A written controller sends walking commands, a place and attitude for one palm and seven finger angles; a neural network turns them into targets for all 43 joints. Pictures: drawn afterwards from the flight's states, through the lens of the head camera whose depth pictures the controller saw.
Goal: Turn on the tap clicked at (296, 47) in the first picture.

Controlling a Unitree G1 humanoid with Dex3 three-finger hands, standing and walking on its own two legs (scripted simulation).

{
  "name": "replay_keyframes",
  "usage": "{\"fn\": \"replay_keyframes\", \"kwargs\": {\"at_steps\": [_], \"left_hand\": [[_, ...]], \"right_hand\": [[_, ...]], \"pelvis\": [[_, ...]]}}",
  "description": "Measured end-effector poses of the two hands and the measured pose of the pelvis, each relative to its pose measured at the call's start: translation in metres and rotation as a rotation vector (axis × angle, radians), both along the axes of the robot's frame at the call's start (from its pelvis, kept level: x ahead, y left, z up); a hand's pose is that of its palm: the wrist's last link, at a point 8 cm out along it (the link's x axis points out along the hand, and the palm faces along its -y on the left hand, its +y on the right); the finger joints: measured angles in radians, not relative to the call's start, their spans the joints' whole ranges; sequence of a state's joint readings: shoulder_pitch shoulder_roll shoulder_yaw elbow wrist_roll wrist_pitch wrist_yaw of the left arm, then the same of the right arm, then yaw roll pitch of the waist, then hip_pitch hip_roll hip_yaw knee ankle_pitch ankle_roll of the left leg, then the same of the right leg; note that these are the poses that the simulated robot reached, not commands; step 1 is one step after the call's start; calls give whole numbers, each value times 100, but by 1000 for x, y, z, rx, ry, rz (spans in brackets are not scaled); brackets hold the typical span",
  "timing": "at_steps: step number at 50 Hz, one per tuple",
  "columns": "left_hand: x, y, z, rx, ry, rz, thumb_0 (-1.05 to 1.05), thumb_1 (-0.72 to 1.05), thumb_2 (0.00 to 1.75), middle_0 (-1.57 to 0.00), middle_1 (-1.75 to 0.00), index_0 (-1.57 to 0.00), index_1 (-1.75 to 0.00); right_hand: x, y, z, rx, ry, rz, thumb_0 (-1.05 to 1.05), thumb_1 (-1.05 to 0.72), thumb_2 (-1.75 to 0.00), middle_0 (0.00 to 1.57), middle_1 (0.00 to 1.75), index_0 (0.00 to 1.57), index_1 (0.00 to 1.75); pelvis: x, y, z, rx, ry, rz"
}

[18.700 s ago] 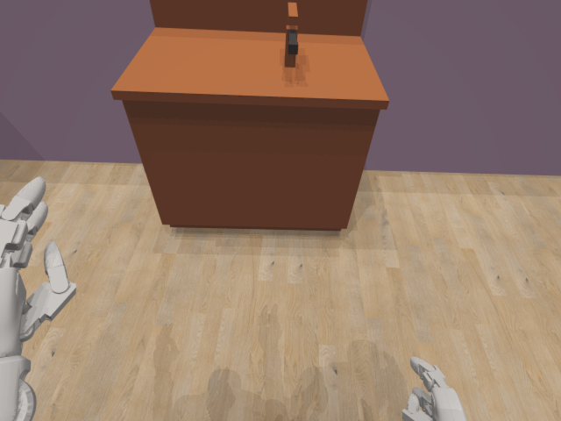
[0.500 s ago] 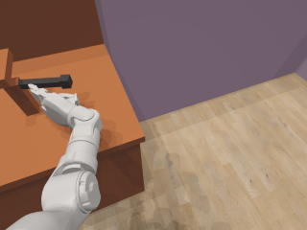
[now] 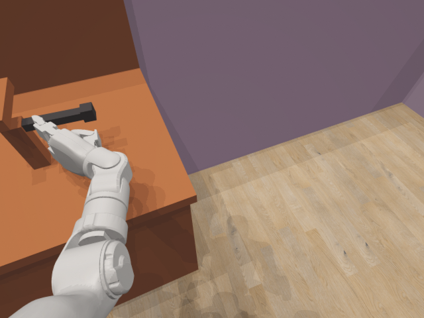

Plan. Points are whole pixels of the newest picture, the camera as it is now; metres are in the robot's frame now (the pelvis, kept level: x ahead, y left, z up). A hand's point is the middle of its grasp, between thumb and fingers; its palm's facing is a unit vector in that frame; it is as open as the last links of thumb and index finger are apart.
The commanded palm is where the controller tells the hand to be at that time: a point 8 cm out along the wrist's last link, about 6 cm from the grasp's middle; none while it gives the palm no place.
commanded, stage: lift the hand up off the lever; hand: left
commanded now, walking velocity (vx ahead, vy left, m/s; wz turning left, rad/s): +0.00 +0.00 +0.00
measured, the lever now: (88, 112) +0.52 +0.25 +0.11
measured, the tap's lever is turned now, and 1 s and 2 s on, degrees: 86 86 86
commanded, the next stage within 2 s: draw the hand back beside the body in 1.98 s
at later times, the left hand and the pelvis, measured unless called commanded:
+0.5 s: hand (91, 131) +0.44 +0.22 +0.13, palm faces +0.83 -0.55 -0.10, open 7.8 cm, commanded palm +0.38 +0.23 +0.13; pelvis +0.00 +0.01 +0.01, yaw +0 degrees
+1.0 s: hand (82, 129) +0.42 +0.22 +0.15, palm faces +0.84 -0.54 -0.10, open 7.8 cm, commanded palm +0.37 +0.23 +0.15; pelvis -0.01 +0.00 +0.01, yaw +1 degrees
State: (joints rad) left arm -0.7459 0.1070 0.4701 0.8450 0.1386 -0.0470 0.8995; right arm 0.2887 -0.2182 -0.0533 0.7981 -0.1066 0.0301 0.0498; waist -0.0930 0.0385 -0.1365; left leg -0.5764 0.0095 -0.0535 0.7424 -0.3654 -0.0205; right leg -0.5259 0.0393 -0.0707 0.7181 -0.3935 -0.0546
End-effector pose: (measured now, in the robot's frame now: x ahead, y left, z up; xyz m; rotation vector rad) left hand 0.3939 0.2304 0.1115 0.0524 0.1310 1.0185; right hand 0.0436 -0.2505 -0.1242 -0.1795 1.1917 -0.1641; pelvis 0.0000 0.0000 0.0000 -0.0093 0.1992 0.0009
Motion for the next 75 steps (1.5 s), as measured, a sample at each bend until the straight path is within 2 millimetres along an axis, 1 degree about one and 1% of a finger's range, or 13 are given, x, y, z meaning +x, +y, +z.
{"fn": "replay_keyframes", "kwargs": {"at_steps": [7,16,22,31,42,52,58,62,68,75], "left_hand": [[-5,3,8,-10,2,-10,2,89,90,-16,-15,-15,-15],[-12,1,11,-23,12,-14,2,89,90,-16,-15,-16,-15],[-12,-1,20,-12,-1,-22,2,89,90,-16,-15,-16,-15],[-20,-7,29,-21,7,-32,2,89,90,-16,-15,-16,-15],[-32,-5,39,-14,3,-21,2,89,90,-16,-15,-16,-15],[-31,0,48,-12,-3,-14,2,89,90,-16,-15,-16,-15],[-31,2,49,-31,1,-17,2,89,90,-16,-15,-16,-15],[-31,5,49,-32,2,-12,2,89,90,-16,-15,-16,-15],[-31,6,56,-27,-26,-24,2,90,90,-16,-15,-16,-15],[-37,5,59,-44,-24,-40,2,90,90,-16,-15,-16,-15]], "right_hand": [[16,4,4,6,-32,22,1,-91,-90,20,30,20,30],[43,12,10,10,-91,53,1,-91,-90,20,30,20,30],[53,17,11,19,-115,64,1,-91,-90,20,30,20,30],[56,21,11,37,-126,68,1,-91,-90,20,30,20,30],[60,15,17,23,-160,70,1,-91,-90,20,30,20,30],[63,9,21,3,-184,69,1,-91,-90,20,30,20,30],[60,8,22,0,-180,61,1,-91,-90,20,30,20,30],[59,9,22,-1,-178,56,1,-91,-90,20,30,20,30],[60,12,23,6,-181,50,1,-91,-90,20,30,20,30],[71,19,26,17,-205,60,1,-91,-90,20,30,20,30]], "pelvis": [[2,2,4,0,-19,5],[2,5,6,1,-37,9],[2,7,7,2,-44,8],[3,6,10,5,-66,6],[-3,2,13,8,-94,7],[-7,0,14,10,-96,8],[-6,0,15,11,-100,7],[-5,1,16,10,-101,5],[-2,4,17,10,-109,-1],[0,6,19,11,-128,-3]]}}
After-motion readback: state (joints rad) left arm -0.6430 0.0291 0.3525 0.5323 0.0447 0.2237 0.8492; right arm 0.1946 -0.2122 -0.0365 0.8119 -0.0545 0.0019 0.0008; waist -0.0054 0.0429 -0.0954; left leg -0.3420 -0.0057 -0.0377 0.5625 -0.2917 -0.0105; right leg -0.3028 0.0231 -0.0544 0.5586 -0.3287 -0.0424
